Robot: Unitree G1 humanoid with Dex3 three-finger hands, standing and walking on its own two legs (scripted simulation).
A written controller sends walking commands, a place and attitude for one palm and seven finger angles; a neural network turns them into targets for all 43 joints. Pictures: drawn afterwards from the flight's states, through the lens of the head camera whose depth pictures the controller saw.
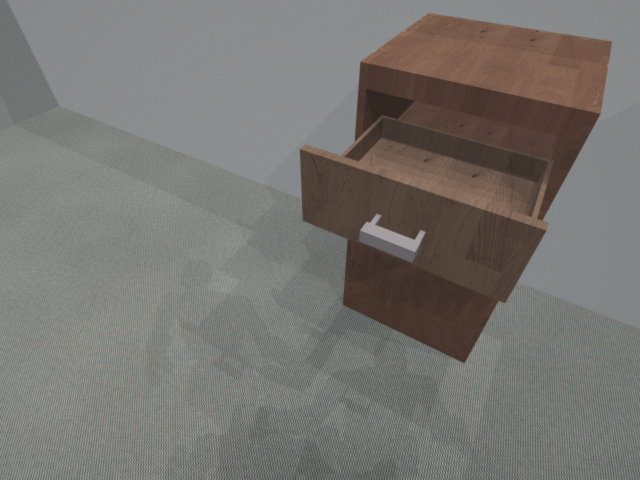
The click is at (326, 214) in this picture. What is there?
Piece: drawer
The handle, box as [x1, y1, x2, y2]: [359, 214, 425, 262]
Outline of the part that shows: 361,228 359,241 411,262 417,253 419,244 425,233 424,231 420,230 414,240 377,226 376,224 380,219 380,215 376,214 369,223 366,222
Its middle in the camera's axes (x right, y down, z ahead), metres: +0.13 -0.01 +0.69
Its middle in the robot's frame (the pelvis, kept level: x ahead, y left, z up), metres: +0.53 -0.10 +0.00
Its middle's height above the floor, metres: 0.77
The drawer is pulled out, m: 0.29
